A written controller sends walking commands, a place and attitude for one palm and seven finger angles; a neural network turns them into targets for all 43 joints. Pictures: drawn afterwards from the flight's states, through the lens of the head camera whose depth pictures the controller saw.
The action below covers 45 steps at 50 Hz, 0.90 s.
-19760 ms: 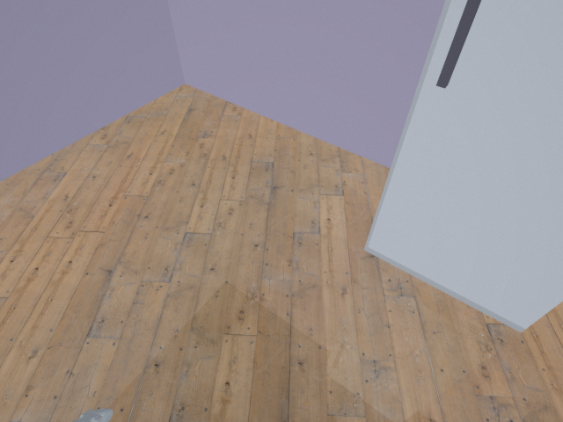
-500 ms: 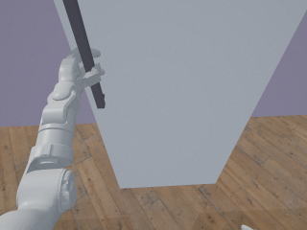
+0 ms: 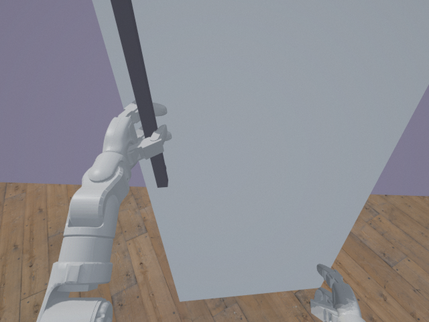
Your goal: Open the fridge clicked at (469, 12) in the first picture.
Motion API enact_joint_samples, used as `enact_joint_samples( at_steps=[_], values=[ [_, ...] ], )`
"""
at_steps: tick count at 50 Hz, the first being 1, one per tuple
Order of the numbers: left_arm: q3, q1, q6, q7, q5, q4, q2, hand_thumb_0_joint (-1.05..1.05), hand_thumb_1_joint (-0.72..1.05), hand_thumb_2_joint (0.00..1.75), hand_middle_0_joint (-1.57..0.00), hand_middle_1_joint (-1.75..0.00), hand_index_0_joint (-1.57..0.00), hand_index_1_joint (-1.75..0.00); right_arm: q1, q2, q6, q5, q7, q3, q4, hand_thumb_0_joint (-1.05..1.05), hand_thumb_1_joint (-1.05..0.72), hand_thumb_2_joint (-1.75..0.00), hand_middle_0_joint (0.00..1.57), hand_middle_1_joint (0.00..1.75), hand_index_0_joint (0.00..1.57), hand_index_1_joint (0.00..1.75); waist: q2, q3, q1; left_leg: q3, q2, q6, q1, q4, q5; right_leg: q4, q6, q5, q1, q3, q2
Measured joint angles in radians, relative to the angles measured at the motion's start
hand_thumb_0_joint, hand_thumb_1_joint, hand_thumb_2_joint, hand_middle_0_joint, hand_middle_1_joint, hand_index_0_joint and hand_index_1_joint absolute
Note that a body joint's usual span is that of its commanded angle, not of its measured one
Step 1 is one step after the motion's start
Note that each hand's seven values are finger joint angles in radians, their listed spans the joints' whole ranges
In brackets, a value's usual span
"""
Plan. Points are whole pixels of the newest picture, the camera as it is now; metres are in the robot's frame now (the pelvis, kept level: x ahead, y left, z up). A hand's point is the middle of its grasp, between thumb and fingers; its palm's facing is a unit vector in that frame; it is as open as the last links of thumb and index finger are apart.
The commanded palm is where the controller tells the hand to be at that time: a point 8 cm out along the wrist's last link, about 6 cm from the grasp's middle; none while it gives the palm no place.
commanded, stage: walk backward, drawing the door open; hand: left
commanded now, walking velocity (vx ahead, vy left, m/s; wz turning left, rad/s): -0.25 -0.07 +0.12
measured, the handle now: (147, 105) +0.41 +0.16 +0.25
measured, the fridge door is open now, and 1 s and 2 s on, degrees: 9 41 76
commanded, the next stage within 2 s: stop walking and hold the door back in 1.68 s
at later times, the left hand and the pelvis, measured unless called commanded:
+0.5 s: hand (172, 215) +0.21 +0.08 +0.19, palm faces +0.11 -0.97 -0.21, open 7.4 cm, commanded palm +0.18 +0.13 +0.21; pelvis -0.07 -0.04 -0.01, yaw +7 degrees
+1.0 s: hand out of the picture +0.09 -0.03 +0.19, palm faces +0.39 -0.89 -0.22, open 7.9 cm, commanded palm +0.04 +0.01 +0.20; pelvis -0.11 -0.22 -0.02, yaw +34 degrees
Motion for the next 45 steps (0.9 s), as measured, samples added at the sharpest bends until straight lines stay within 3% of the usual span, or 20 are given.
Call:
enact_joint_samples(
  at_steps=[7,14,17,20,22,24,28,30,33,35,37,39,40,42,43,45],
  values=[
    [-0.137,0.198,-0.237,0.094,0.075,-0.221,0.030,-0.04,0.65,0.76,-0.42,-1.39,-0.25,-1.30,-0.019,-0.002,0.044,-0.046,-0.007,0.002,-0.063,0.01,-0.91,-0.89,0.20,0.30,0.20,0.30,0.013,0.022,-0.024,-0.025,0.007,0.007,-0.111,0.096,-0.015,0.043,0.004,0.001,-0.077,-0.025,0.004],
    [-0.185,0.333,-0.336,0.135,0.115,-0.408,0.055,-0.07,0.67,0.73,-0.39,-1.37,-0.15,-1.19,-0.003,0.027,0.071,-0.066,0.001,0.000,-0.083,0.01,-0.91,-0.89,0.20,0.30,0.20,0.30,-0.015,0.090,-0.041,-0.002,-0.022,0.010,-0.132,0.079,0.023,0.119,0.013,-0.001,-0.147,-0.004,-0.027],
    [-0.179,0.371,-0.359,0.141,0.123,-0.453,0.064,-0.08,0.67,0.72,-0.39,-1.35,-0.13,-1.16,0.015,0.054,0.056,-0.078,0.012,0.004,-0.080,0.01,-0.91,-0.89,0.20,0.30,0.20,0.30,-0.025,0.104,-0.053,-0.004,-0.033,0.007,-0.150,0.073,0.044,0.174,0.020,-0.035,-0.188,0.019,-0.025],
    [-0.173,0.390,-0.376,0.143,0.126,-0.481,0.061,-0.09,0.68,0.72,-0.39,-1.35,-0.12,-1.15,0.029,0.073,0.034,-0.083,0.024,0.005,-0.061,0.01,-0.91,-0.89,0.20,0.30,0.20,0.30,-0.013,0.122,-0.068,-0.042,-0.033,-0.007,-0.178,0.076,0.068,0.180,0.014,-0.015,-0.203,0.023,0.000],
    [-0.173,0.399,-0.383,0.143,0.128,-0.495,0.050,-0.09,0.68,0.72,-0.39,-1.35,-0.11,-1.15,0.034,0.075,0.017,-0.080,0.028,0.004,-0.039,0.01,-0.90,-0.89,0.20,0.30,0.20,0.30,0.007,0.132,-0.066,-0.073,-0.021,-0.022,-0.201,0.085,0.080,0.161,-0.022,0.012,-0.206,-0.004,0.017],
    [-0.180,0.408,-0.383,0.144,0.132,-0.516,0.042,-0.09,0.67,0.72,-0.39,-1.35,-0.11,-1.15,0.037,0.075,0.000,-0.070,0.028,-0.004,-0.016,0.01,-0.90,-0.89,0.20,0.30,0.20,0.30,0.023,0.137,-0.065,-0.093,-0.006,-0.013,-0.237,0.122,0.058,0.148,-0.055,0.023,-0.212,-0.036,0.029],
    [-0.226,0.412,-0.365,0.135,0.157,-0.561,0.023,-0.09,0.67,0.73,-0.38,-1.34,-0.11,-1.13,0.056,0.061,-0.037,-0.072,0.016,-0.024,0.001,0.01,-0.90,-0.89,0.20,0.30,0.20,0.30,0.010,0.147,-0.071,-0.045,-0.008,-0.006,-0.332,0.425,-0.144,0.156,-0.086,0.025,-0.225,-0.109,0.000],
    [-0.252,0.418,-0.359,0.128,0.175,-0.588,0.014,-0.09,0.67,0.73,-0.38,-1.33,-0.10,-1.11,0.063,0.050,-0.055,-0.079,0.009,-0.030,-0.001,0.01,-0.91,-0.89,0.20,0.30,0.20,0.30,-0.002,0.155,-0.073,-0.007,-0.002,-0.010,-0.327,0.473,-0.182,0.168,-0.093,0.021,-0.232,-0.140,-0.021],
    [-0.288,0.423,-0.347,0.120,0.198,-0.632,0.009,-0.10,0.68,0.74,-0.37,-1.31,-0.09,-1.07,0.067,0.034,-0.077,-0.084,0.003,-0.034,-0.019,0.01,-0.91,-0.89,0.20,0.30,0.20,0.30,-0.012,0.161,-0.079,0.039,0.013,-0.007,-0.264,0.375,-0.162,0.206,-0.102,0.008,-0.260,-0.189,-0.045],
    [-0.299,0.420,-0.335,0.123,0.206,-0.668,0.009,-0.10,0.68,0.74,-0.37,-1.30,-0.08,-1.03,0.068,0.015,-0.092,-0.083,0.005,-0.037,-0.053,0.01,-0.91,-0.89,0.20,0.30,0.20,0.30,0.011,0.150,-0.074,0.007,0.040,0.012,-0.210,0.246,-0.017,0.289,-0.089,-0.021,-0.322,-0.211,-0.039],
    [-0.286,0.405,-0.357,0.121,0.198,-0.666,0.027,-0.11,0.68,0.75,-0.38,-1.30,-0.06,-0.99,0.040,0.033,-0.094,-0.090,0.009,-0.050,-0.052,0.01,-0.91,-0.89,0.20,0.30,0.20,0.30,-0.011,0.182,-0.076,-0.013,0.026,-0.036,-0.219,0.258,-0.039,0.439,-0.017,-0.105,-0.377,-0.107,-0.025],
    [-0.268,0.407,-0.386,0.107,0.179,-0.656,0.036,-0.11,0.68,0.76,-0.38,-1.30,-0.06,-1.00,0.022,0.049,-0.092,-0.095,0.020,-0.051,-0.049,0.01,-0.91,-0.89,0.20,0.30,0.20,0.30,-0.012,0.204,-0.082,-0.057,0.024,-0.066,-0.225,0.241,-0.036,0.537,0.022,-0.170,-0.398,-0.016,0.002],
    [-0.262,0.409,-0.403,0.098,0.172,-0.649,0.035,-0.11,0.67,0.77,-0.39,-1.30,-0.05,-1.00,0.016,0.052,-0.096,-0.094,0.026,-0.050,-0.044,0.01,-0.91,-0.89,0.20,0.30,0.20,0.30,-0.001,0.209,-0.082,-0.088,0.030,-0.078,-0.234,0.228,-0.021,0.519,0.030,-0.184,-0.385,0.010,0.012],
    [-0.259,0.409,-0.417,0.086,0.164,-0.646,0.028,-0.12,0.66,0.79,-0.40,-1.30,-0.06,-1.02,0.010,0.055,-0.107,-0.082,0.038,-0.049,-0.033,0.01,-0.91,-0.89,0.20,0.30,0.20,0.30,0.011,0.209,-0.065,-0.141,0.043,-0.088,-0.255,0.215,0.004,0.326,0.026,-0.083,-0.304,0.032,0.004],
    [-0.256,0.408,-0.416,0.084,0.164,-0.650,0.025,-0.12,0.65,0.81,-0.41,-1.31,-0.06,-1.03,-0.003,0.057,-0.110,-0.072,0.044,-0.048,-0.023,0.01,-0.91,-0.89,0.20,0.30,0.20,0.30,0.013,0.220,-0.054,-0.155,0.054,-0.070,-0.267,0.236,-0.033,0.287,-0.001,-0.012,-0.291,0.008,0.010],
    [-0.266,0.404,-0.412,0.082,0.169,-0.655,0.019,-0.12,0.63,0.83,-0.42,-1.31,-0.07,-1.04,-0.023,0.058,-0.107,-0.061,0.047,-0.055,-0.010,0.01,-0.91,-0.89,0.20,0.30,0.20,0.30,0.004,0.241,-0.058,-0.140,0.043,-0.037,-0.322,0.404,-0.178,0.281,-0.057,0.006,-0.283,-0.048,0.003]
  ],
)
